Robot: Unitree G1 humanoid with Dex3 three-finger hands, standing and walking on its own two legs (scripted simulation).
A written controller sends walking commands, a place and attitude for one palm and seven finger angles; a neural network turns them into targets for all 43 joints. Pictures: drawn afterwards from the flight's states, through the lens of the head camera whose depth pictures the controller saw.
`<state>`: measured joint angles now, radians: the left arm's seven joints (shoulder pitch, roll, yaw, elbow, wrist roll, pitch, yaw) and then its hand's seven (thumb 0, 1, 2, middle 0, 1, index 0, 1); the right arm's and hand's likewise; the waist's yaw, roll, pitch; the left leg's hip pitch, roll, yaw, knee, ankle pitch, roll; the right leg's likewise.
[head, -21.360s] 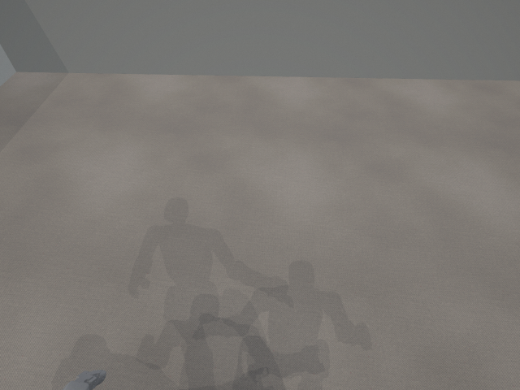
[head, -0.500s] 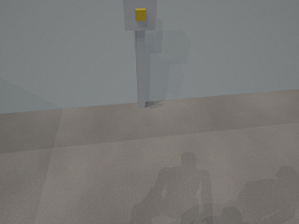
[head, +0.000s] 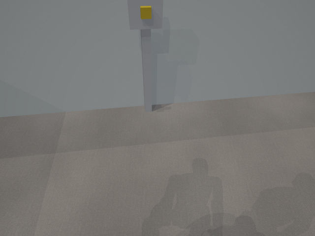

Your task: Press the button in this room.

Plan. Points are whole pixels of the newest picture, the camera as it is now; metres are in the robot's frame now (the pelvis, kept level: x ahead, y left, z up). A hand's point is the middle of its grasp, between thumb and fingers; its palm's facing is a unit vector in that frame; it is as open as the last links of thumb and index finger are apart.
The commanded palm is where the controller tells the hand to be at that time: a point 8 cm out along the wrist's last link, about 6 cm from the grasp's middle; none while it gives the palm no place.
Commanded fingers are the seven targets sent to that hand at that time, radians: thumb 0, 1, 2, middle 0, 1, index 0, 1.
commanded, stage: look at it before walking up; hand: left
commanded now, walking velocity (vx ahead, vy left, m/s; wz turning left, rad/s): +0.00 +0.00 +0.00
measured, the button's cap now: (145, 12) +1.18 +0.14 +0.07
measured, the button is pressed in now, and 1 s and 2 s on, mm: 0 0 0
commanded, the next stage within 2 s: walk to a spot facing it in 0.08 s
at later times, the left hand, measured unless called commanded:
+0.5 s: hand out of the picture +0.00 +0.18 -0.19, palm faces -0.01 -0.99 -0.15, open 7.4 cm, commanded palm none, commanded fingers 0.00 0.90 0.90 -0.20 -0.30 -0.20 -0.30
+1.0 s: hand (146, 158) +0.43 +0.07 -0.19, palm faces -0.40 -0.90 -0.19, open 7.4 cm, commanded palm none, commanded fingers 0.00 0.90 0.90 -0.20 -0.30 -0.20 -0.30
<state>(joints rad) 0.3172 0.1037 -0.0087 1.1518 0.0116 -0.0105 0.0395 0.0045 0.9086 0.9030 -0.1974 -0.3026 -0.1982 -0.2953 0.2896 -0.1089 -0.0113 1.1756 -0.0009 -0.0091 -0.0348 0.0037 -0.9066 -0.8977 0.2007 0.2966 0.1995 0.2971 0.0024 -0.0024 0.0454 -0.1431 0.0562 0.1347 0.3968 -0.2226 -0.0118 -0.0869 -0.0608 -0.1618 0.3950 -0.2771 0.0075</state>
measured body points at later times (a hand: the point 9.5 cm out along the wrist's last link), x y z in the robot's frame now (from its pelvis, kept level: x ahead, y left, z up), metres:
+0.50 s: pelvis +0.04 +0.01 -0.01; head +0.07 +0.03 +0.43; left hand +0.00 +0.24 -0.18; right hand +0.02 -0.22 -0.16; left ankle +0.02 +0.11 -0.74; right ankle -0.04 -0.11 -0.74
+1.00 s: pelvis +0.23 -0.05 -0.04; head +0.30 -0.08 +0.41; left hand +0.45 +0.12 -0.18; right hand +0.08 -0.22 -0.19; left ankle +0.07 +0.12 -0.66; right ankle +0.28 -0.12 -0.75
